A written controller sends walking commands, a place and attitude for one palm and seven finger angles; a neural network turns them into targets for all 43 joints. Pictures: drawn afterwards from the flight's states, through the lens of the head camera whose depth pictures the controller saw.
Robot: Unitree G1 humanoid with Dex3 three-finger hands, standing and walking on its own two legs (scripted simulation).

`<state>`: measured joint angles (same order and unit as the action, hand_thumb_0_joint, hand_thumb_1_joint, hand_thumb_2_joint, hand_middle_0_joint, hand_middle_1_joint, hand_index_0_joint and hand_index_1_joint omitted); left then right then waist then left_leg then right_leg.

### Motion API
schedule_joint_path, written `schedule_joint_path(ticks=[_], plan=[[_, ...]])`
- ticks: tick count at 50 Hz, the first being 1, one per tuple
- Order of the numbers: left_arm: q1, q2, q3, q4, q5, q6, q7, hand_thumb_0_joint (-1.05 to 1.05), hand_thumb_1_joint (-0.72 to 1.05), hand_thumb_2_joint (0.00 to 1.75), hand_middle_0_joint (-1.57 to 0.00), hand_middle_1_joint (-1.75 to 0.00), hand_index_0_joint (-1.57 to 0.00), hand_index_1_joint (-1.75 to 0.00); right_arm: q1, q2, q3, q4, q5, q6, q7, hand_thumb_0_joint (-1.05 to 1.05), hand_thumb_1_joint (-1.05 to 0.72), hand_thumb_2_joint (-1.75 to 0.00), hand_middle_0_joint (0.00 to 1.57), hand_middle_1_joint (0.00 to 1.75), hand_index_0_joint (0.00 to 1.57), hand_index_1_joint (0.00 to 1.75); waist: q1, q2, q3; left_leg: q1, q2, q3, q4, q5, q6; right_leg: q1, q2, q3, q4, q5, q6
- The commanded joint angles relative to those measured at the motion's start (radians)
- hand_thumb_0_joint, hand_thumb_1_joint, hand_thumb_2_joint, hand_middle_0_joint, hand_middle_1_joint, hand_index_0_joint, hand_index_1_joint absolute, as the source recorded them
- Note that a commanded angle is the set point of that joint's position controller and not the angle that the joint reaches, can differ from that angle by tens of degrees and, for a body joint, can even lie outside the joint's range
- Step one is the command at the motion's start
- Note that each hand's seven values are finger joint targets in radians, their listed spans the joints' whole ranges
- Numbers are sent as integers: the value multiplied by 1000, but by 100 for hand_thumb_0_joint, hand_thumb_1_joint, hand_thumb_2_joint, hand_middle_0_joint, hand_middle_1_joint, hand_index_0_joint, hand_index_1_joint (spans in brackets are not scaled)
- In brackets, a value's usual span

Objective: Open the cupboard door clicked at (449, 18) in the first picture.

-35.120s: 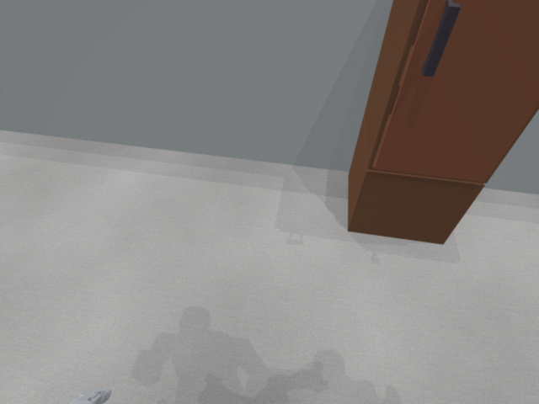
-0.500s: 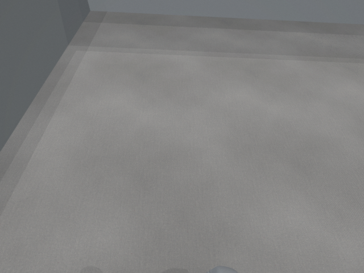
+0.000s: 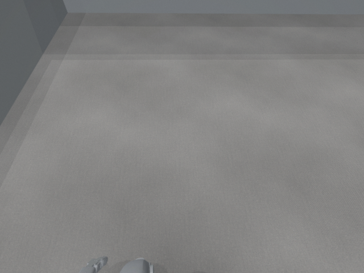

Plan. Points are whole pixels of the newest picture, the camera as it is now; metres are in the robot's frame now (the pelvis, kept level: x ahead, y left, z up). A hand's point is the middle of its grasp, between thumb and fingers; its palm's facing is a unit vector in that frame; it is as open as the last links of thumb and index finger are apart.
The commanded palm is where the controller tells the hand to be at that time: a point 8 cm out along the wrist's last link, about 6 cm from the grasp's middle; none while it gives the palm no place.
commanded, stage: turn to face it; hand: left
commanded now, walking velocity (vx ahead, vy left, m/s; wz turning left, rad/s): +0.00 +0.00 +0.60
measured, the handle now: out of the picture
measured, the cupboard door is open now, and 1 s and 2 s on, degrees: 42 42 42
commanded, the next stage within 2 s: none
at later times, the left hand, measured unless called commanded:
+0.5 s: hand out of the picture +0.15 +0.23 -0.17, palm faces +0.26 -0.93 -0.26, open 7.4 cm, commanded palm none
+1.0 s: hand out of the picture +0.05 +0.16 -0.19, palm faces +0.59 -0.77 -0.24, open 7.4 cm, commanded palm none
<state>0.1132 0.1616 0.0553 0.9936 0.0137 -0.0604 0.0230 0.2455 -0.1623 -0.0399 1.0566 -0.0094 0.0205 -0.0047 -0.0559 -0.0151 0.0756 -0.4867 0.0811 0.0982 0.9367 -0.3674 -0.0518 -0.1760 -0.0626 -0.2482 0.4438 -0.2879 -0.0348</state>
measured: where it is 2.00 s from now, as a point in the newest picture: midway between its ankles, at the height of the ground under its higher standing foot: (189, 265)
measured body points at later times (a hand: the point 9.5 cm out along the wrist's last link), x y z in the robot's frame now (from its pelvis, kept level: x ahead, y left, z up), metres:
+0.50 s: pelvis +0.10 +0.00 +0.00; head +0.15 +0.02 +0.44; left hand +0.13 +0.28 -0.15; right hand +0.22 -0.24 -0.14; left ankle +0.10 +0.11 -0.74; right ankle +0.12 -0.17 -0.69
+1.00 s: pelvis +0.14 -0.02 -0.02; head +0.19 +0.02 +0.42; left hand +0.02 +0.20 -0.18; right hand +0.41 -0.16 -0.15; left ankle +0.10 +0.06 -0.74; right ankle +0.14 -0.16 -0.72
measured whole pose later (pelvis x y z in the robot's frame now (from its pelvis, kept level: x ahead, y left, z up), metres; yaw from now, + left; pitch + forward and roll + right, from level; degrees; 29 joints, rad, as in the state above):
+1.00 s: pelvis +0.14 -0.02 -0.02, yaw +37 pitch +1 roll +2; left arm 0.25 0.24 0.05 0.93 0.01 0.02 0.01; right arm 0.04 -0.25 -0.07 0.89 -0.01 0.04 0.03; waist 0.00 -0.06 0.14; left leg -0.33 -0.02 0.11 0.63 -0.27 0.02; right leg -0.28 -0.17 -0.18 0.88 -0.50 0.06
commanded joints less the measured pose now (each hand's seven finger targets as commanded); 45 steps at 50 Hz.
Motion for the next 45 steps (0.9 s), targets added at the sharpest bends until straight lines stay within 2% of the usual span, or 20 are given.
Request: schedule_joint_path(ticks=[1,4,5,6,7,8,9,11,15,23,27,28,29,30,31,33,35,41,43,45], plan=[[100,142,26,-21,6,13,5,0,90,90,-20,-30,-20,-30,4,-34,-4,-63,-5,-9,15,0,-90,-90,20,30,20,30,45,-145,-82,9,-7,40,-174,30,11,149,-278,53,-29,768,-57],[71,174,35,-38,3,24,5,0,90,90,-20,-30,-20,-30,26,-76,-16,-82,-13,-7,20,0,-90,-90,20,30,20,30,10,-122,-91,141,-47,61,-328,138,36,110,-268,17,107,717,-18],[59,183,37,-54,-3,29,2,0,90,90,-20,-30,-20,-30,89,-116,-27,-78,-18,-9,19,0,-90,-90,20,30,20,30,-30,-49,-125,271,-45,38,-393,313,57,38,-254,-1,235,625,13],[69,154,33,-85,-12,36,-1,0,90,90,-20,-30,-20,-30,142,-202,-47,-85,-28,-14,13,0,-90,-90,20,30,20,30,-50,179,-173,404,119,-211,-463,619,154,-143,-150,-29,447,274,78],[40,107,18,-129,-22,47,-3,0,90,90,-20,-30,-20,-30,179,-303,-69,-90,-25,-15,0,0,-90,-90,20,30,20,30,-68,396,-222,479,363,-578,-539,1000,329,-347,-4,60,733,-442,124],[1,145,22,-151,-5,65,3,0,90,90,-20,-30,-20,-30,166,-307,-73,-80,-18,-6,-9,0,-90,-90,20,30,20,30,-60,211,-241,440,368,-554,-560,721,353,-340,-9,226,828,-426,98],[-44,129,22,-169,-3,68,0,0,90,90,-20,-30,-20,-30,108,-288,-74,-114,-18,-9,-14,0,-90,-90,20,30,20,30,-36,141,-170,372,342,-561,-598,521,332,-408,-39,238,844,-329,102],[-42,127,31,-144,8,73,-6,0,90,90,-20,-30,-20,-30,12,-247,-64,-143,-19,-15,-21,0,-90,-90,20,30,20,30,10,145,-113,259,253,-475,-622,365,258,-417,-45,274,839,-187,118],[37,122,31,-127,9,85,-14,0,90,90,-20,-30,-20,-30,-28,-241,-62,-171,-16,-27,-18,0,-90,-90,20,30,20,30,41,105,-160,279,160,-329,-605,401,210,-354,-18,254,698,-99,131],[-5,132,23,-178,5,81,-10,0,90,90,-20,-30,-20,-30,-23,-267,-84,-182,-19,-4,-5,0,-90,-90,20,30,20,30,15,193,-153,282,128,-398,-562,391,211,-264,42,226,377,-143,131],[103,157,28,-156,-3,65,-4,0,90,90,-20,-30,-20,-30,-85,-261,-89,-207,-8,7,-4,0,-90,-90,20,30,20,30,65,194,-176,176,80,-415,-468,418,167,-25,73,209,77,7,113],[149,197,39,-147,2,55,2,0,90,90,-20,-30,-20,-30,-106,-229,-85,-219,0,8,-1,0,-90,-90,20,30,20,30,93,85,-179,63,25,-382,-392,286,119,108,2,272,-74,62,94],[181,295,58,-145,18,45,11,0,90,90,-20,-30,-20,-30,-106,-159,-77,-239,10,7,6,0,-90,-90,20,30,20,30,107,-208,-172,-134,-117,-222,-181,-25,35,213,-261,552,-203,62,8],[157,327,56,-155,18,48,14,0,90,90,-20,-30,-20,-30,-128,-170,-77,-248,0,7,8,0,-90,-90,20,30,20,30,106,-292,-123,-172,-143,-141,90,-269,8,102,-458,675,-210,189,-99],[116,284,45,-163,12,48,17,0,90,90,-20,-30,-20,-30,-121,-190,-77,-240,-8,13,14,0,-90,-90,20,30,20,30,80,-182,-97,-150,-94,-184,234,-223,18,28,-422,577,-171,227,-130],[49,205,25,-166,6,44,17,0,90,90,-20,-30,-20,-30,-105,-168,-73,-197,-11,29,20,0,-90,-90,20,30,20,30,26,-212,-77,-162,-60,-153,324,-115,-8,44,-283,399,-91,474,-85],[68,190,23,-165,5,41,18,0,90,90,-20,-30,-20,-30,-124,-155,-60,-200,-6,31,27,0,-90,-90,20,30,20,30,37,-226,-85,-144,-53,-105,233,-91,-19,119,-247,271,-46,660,-61],[202,252,41,-127,12,40,11,0,90,90,-20,-30,-20,-30,-240,-120,-33,-224,1,22,39,0,-90,-90,20,30,20,30,102,-196,-110,-24,-93,18,-139,-79,-9,241,-261,182,45,882,-39],[194,265,46,-125,13,40,10,0,90,90,-20,-30,-20,-30,-228,-126,-34,-226,2,18,38,0,-90,-90,20,30,20,30,92,-220,-127,37,-106,40,-219,-64,7,234,-273,162,81,916,-36],[166,274,50,-133,7,38,7,0,90,90,-20,-30,-20,-30,-167,-149,-41,-216,-1,12,33,0,-90,-90,20,30,20,30,51,-227,-158,154,-129,65,-345,38,23,195,-264,115,171,938,-6]])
